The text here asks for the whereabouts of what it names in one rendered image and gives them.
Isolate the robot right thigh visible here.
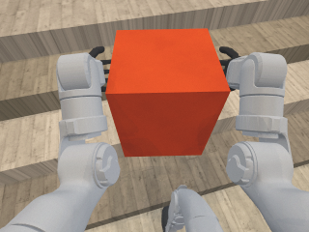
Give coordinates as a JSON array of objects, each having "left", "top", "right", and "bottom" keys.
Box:
[{"left": 171, "top": 188, "right": 224, "bottom": 232}]

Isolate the right robot upper arm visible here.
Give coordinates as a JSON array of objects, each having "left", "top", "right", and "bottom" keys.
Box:
[{"left": 226, "top": 141, "right": 309, "bottom": 232}]

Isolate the robot left hand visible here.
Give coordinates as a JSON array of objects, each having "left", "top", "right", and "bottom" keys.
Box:
[{"left": 89, "top": 46, "right": 111, "bottom": 92}]

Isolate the robot left forearm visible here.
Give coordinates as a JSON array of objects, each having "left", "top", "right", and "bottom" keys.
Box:
[{"left": 56, "top": 52, "right": 108, "bottom": 179}]

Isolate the robot right hand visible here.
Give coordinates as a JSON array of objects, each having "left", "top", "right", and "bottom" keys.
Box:
[{"left": 219, "top": 46, "right": 240, "bottom": 92}]

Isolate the carton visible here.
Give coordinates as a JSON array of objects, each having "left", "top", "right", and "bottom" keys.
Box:
[{"left": 105, "top": 28, "right": 231, "bottom": 158}]

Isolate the robot right forearm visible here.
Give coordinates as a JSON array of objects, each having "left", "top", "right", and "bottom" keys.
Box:
[{"left": 226, "top": 52, "right": 294, "bottom": 174}]

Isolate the right robot shin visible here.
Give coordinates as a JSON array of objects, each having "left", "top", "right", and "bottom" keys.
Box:
[{"left": 165, "top": 185, "right": 187, "bottom": 232}]

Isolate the left robot upper arm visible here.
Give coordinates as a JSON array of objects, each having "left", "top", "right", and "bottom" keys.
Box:
[{"left": 0, "top": 142, "right": 121, "bottom": 232}]

